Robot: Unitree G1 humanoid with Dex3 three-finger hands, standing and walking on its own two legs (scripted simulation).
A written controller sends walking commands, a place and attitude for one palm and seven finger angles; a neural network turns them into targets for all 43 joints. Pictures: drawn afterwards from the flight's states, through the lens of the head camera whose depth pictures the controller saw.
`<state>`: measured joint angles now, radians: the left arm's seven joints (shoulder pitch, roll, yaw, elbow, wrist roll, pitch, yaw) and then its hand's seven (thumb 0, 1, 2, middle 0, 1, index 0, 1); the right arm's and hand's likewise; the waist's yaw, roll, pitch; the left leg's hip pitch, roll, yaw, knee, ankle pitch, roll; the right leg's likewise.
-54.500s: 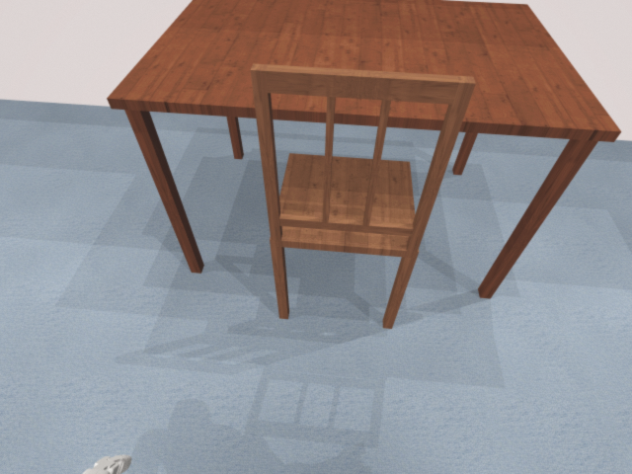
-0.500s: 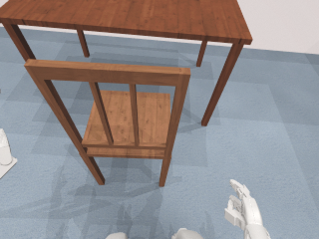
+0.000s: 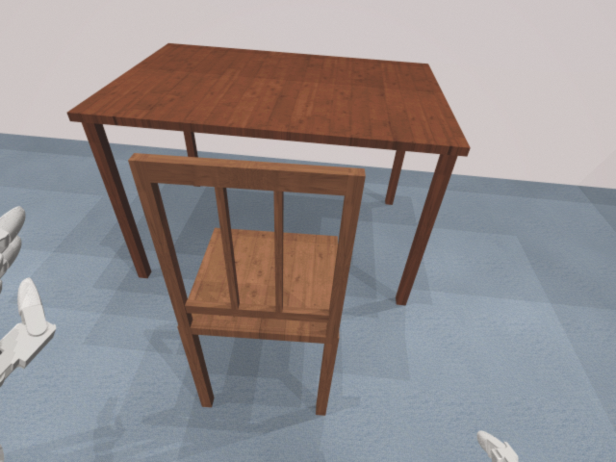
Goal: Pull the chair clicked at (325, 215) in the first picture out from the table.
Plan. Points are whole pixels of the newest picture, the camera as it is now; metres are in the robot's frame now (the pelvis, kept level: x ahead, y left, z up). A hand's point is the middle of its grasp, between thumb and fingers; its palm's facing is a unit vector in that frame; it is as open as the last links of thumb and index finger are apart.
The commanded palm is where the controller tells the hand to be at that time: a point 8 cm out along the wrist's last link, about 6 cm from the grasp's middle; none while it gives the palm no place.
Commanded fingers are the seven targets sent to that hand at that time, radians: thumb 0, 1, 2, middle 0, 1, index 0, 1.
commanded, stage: stop stepping back and stand still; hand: left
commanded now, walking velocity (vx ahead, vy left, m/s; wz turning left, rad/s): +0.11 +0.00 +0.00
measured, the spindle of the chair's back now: (228, 253) +0.54 +0.18 -0.07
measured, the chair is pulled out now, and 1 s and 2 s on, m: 0.34 0.34 0.34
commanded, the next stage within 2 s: let the arm hang, fingers relaxed in 0.20 s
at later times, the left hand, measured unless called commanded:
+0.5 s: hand out of the picture +0.14 +0.22 -0.11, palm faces +0.08 -0.96 -0.28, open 7.4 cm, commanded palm none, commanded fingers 0.00 0.90 0.90 -0.20 -0.30 -0.20 -0.30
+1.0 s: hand out of the picture +0.03 +0.20 -0.16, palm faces +0.03 -0.97 -0.23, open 7.3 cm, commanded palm none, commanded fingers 0.00 0.90 0.90 -0.20 -0.30 -0.20 -0.30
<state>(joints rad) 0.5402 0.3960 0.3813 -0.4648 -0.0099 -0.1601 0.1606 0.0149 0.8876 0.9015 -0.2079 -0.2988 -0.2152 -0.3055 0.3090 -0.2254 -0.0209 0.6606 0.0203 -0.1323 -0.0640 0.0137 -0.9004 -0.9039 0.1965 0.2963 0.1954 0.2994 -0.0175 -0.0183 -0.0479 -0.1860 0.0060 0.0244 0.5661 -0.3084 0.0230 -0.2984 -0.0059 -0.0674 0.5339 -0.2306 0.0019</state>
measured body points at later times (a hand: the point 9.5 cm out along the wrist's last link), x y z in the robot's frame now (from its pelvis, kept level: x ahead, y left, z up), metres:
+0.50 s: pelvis +0.01 +0.01 -0.01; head -0.01 +0.01 +0.44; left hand +0.14 +0.27 -0.09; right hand +0.11 -0.22 -0.14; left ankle +0.01 +0.11 -0.73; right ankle +0.08 -0.11 -0.73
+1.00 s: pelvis +0.05 +0.02 +0.01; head +0.05 +0.01 +0.46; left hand +0.03 +0.25 -0.14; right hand +0.04 -0.20 -0.16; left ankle +0.01 +0.11 -0.73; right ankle +0.08 -0.11 -0.73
